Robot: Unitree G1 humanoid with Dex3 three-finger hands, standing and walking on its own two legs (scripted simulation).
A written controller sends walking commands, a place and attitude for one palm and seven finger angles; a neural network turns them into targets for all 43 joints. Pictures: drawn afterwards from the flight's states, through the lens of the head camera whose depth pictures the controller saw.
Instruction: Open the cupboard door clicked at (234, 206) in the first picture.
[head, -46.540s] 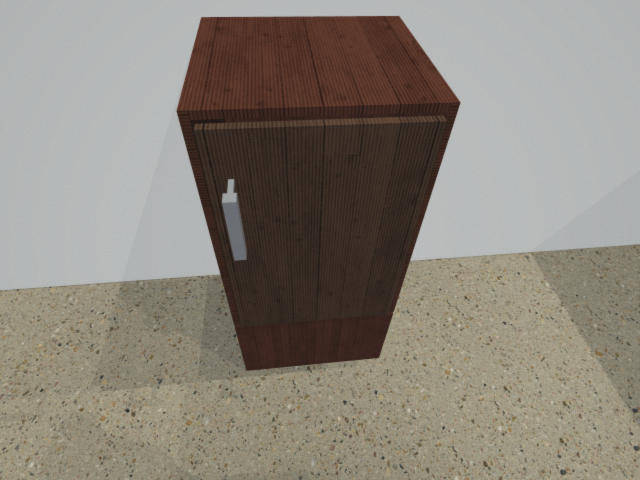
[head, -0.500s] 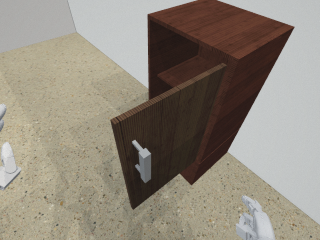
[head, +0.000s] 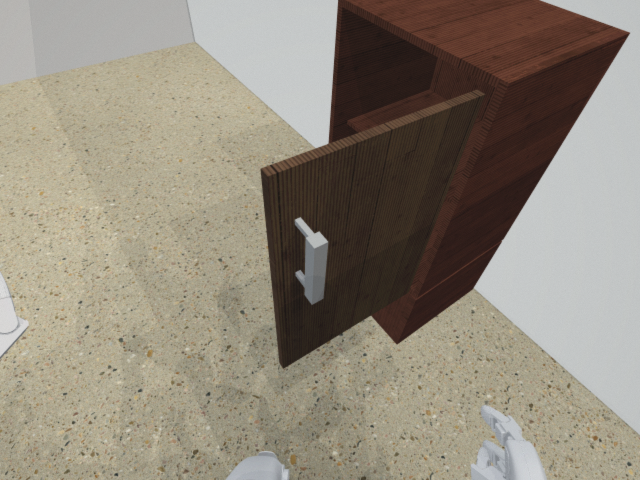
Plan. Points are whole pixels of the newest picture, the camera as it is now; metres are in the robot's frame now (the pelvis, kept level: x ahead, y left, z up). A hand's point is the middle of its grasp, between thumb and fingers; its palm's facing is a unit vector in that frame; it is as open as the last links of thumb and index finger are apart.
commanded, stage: step back with the hand held close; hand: left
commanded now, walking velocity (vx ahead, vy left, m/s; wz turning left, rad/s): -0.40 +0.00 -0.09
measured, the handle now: (307, 261) +0.43 +0.05 -0.01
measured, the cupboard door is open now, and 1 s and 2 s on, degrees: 88 88 88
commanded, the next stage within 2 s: stop stepping back and stand still in 0.12 s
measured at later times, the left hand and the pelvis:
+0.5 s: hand out of the picture +0.09 +0.24 +0.19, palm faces +0.39 -0.80 -0.46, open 7.4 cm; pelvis -0.13 -0.02 +0.02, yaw -3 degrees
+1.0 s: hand out of the picture +0.05 +0.18 +0.19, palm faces +0.31 -0.81 -0.50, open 7.4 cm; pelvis -0.17 -0.05 +0.01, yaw -5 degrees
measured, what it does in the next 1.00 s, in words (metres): walks backwards: left foot, then right foot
